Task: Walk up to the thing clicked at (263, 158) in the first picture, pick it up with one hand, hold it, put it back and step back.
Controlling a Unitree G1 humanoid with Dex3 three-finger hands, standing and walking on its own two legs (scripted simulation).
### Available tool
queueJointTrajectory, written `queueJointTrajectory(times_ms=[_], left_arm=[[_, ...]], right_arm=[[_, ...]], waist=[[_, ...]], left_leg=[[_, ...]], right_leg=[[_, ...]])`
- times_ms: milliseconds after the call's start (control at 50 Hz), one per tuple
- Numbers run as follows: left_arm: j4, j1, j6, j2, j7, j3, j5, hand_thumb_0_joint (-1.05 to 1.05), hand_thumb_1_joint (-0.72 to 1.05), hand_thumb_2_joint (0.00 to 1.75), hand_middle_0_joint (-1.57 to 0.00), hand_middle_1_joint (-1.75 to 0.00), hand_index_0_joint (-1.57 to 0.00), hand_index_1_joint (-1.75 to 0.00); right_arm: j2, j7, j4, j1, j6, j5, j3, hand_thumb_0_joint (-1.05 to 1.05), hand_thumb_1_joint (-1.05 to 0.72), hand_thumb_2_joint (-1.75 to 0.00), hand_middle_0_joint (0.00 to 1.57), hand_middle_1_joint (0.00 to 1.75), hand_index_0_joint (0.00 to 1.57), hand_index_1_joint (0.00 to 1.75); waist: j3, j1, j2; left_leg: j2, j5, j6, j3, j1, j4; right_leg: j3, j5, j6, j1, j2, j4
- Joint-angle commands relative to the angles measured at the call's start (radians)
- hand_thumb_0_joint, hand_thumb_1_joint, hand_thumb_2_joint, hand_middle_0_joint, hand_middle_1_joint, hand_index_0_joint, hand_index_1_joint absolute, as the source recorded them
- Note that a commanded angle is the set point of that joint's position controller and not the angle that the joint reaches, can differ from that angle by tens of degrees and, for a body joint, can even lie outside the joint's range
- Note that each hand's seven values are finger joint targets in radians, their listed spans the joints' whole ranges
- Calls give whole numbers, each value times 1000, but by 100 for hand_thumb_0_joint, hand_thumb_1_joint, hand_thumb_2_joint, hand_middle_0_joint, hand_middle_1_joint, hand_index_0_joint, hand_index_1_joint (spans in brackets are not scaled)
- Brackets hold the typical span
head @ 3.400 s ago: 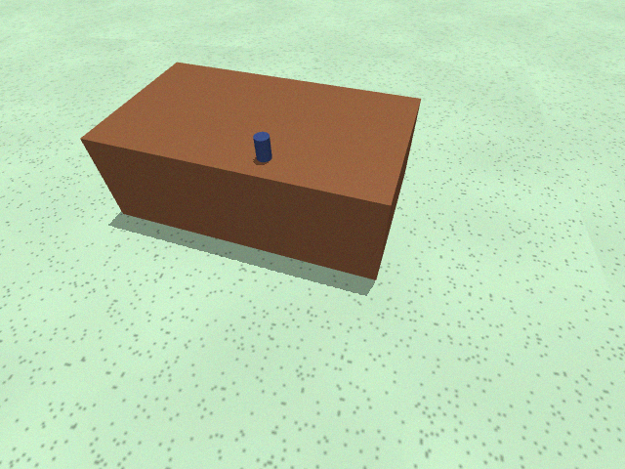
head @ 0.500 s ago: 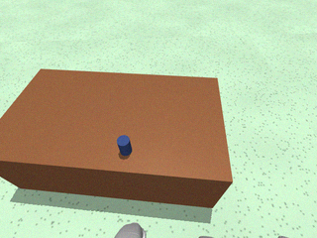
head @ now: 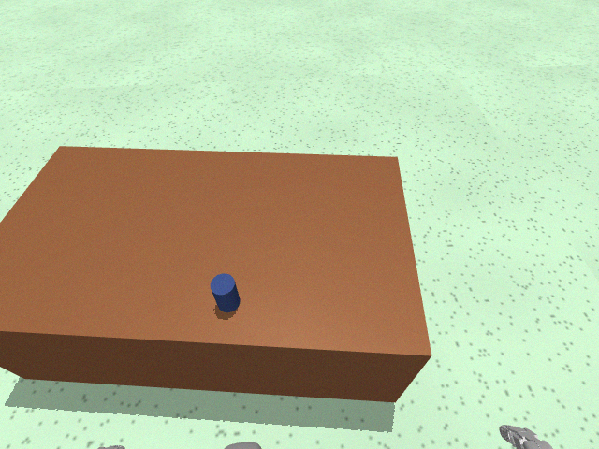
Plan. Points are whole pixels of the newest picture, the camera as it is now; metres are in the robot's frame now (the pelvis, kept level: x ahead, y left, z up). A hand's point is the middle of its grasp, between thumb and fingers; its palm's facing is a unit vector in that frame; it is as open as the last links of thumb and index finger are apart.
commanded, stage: walk up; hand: left
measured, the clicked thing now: (225, 293) +0.47 +0.22 -0.30
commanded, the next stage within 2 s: stand in 0.80 s
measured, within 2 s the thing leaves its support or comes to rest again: neither
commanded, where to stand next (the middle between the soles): +0.06 -0.04 m, yaw +0 degrees
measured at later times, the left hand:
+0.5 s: hand out of the picture +0.11 +0.25 -0.14, palm faces -0.02 -0.95 -0.32, open 7.4 cm
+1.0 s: hand out of the picture +0.09 +0.26 -0.14, palm faces -0.01 -0.94 -0.33, open 7.4 cm
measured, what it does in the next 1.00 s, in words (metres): stands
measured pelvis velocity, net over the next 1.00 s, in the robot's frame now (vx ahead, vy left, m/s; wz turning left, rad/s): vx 0.02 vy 0.01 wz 0.00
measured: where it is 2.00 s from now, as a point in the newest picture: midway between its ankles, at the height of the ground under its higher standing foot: outside the picture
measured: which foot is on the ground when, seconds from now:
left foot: down 0.00-1.00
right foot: down 0.00-1.00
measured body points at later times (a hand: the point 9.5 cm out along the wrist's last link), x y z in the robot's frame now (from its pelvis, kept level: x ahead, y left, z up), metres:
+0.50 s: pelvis +0.01 +0.00 +0.02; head +0.03 +0.00 +0.47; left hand +0.11 +0.30 -0.12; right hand +0.07 -0.31 -0.12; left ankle +0.05 +0.14 -0.73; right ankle -0.02 -0.13 -0.73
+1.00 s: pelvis +0.02 +0.01 +0.02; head +0.03 +0.01 +0.47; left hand +0.10 +0.31 -0.12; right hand +0.12 -0.29 -0.11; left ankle +0.05 +0.14 -0.73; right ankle -0.02 -0.13 -0.73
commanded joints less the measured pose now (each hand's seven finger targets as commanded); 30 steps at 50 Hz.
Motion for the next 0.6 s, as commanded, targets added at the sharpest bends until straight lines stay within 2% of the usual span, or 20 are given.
queueJointTrajectory(times_ms=[0, 40, 160, 240, 300, 400, 460, 580], left_arm=[[-28, -44, -23, 218, 10, 47, 5, 0, 90, 90, -20, -30, -20, -30], [-28, -85, -22, 211, 7, 45, 5, 0, 90, 90, -20, -30, -20, -30], [-2, -101, -18, 204, 2, 48, 5, 0, 90, 90, -20, -30, -20, -30], [5, -119, -14, 199, -1, 50, 6, 0, 90, 90, -20, -30, -20, -30], [10, -116, -14, 195, -2, 53, 6, 0, 90, 90, -20, -30, -20, -30], [11, -120, -9, 190, -2, 55, 5, 0, 90, 90, -20, -30, -20, -30], [16, -111, -8, 190, 0, 57, 6, 0, 90, 90, -20, -30, -20, -30], [20, -109, -6, 181, 0, 52, 3, 0, 90, 90, -20, -30, -20, -30]], right_arm=[[-218, -11, -26, -56, -20, 2, -49, 0, -90, -90, 20, 30, 20, 30], [-210, -9, -8, -55, -20, -3, -45, 0, -90, -90, 20, 30, 20, 30], [-205, -7, 22, -64, -23, -5, -38, 0, -90, -90, 20, 30, 20, 30], [-206, -7, 38, -51, -25, -9, -38, 0, -90, -90, 20, 30, 20, 30], [-207, -10, 44, -42, -30, -10, -39, 0, -90, -90, 20, 30, 20, 30], [-206, -14, 48, -25, -30, -11, -40, 0, -90, -90, 20, 30, 20, 30], [-208, -17, 47, -23, -29, -10, -45, 0, -90, -90, 20, 30, 20, 30], [-201, -17, 44, -27, -27, -10, -42, 0, -90, -90, 20, 30, 20, 30]], waist=[[-105, -16, -32], [-85, -24, -42], [-87, -15, -42], [-81, -19, -31], [-114, -17, -25], [-115, -22, -9], [-139, -21, -15], [-122, -22, -4]], left_leg=[[65, 121, 69, -85, 129, -125], [59, 94, 57, -79, 139, -161], [61, 119, 44, -72, 166, -212], [57, 56, 36, -75, 164, -249], [63, 138, 38, -73, 182, -251], [65, 155, 35, -75, 175, -263], [72, 224, 44, -71, 198, -249], [74, 218, 40, -73, 198, -263]], right_leg=[[105, 191, -70, -35, -104, -182], [112, 150, -66, -50, -106, -221], [105, 155, -55, -7, -105, -281], [104, 128, -55, 8, -107, -313], [87, 208, -50, 48, -103, -301], [79, 228, -48, 70, -100, -298], [67, 264, -45, 82, -97, -292], [68, 269, -38, 78, -101, -300]])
